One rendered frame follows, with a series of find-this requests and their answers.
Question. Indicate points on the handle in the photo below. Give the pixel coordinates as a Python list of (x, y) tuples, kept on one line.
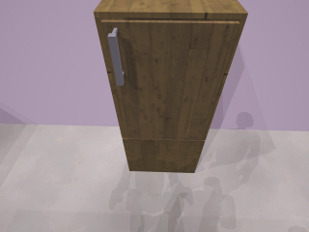
[(116, 57)]

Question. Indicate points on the cupboard door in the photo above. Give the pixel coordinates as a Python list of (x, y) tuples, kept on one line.
[(173, 70)]

